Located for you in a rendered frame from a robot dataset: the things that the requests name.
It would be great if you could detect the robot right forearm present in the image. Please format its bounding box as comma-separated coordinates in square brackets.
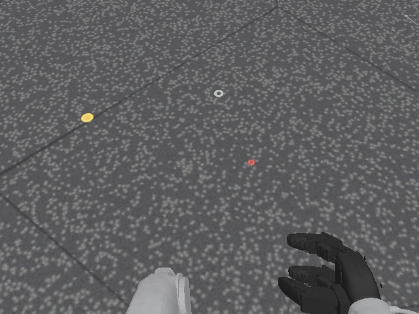
[348, 298, 395, 314]

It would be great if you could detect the left robot thigh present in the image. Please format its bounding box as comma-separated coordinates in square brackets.
[126, 271, 192, 314]

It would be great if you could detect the robot right hand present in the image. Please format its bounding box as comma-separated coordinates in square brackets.
[278, 232, 382, 314]

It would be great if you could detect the left robot shin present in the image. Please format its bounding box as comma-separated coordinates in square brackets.
[138, 268, 175, 286]

